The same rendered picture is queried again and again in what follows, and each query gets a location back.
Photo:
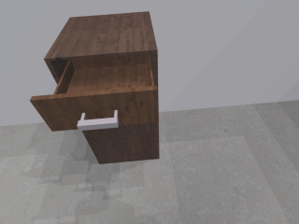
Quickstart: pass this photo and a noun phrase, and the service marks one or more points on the drawer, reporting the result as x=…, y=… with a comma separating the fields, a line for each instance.
x=97, y=86

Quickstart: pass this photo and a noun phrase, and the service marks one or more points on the cabinet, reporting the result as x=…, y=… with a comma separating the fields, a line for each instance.
x=111, y=35

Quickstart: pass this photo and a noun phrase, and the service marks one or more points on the handle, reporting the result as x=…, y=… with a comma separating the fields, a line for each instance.
x=97, y=124

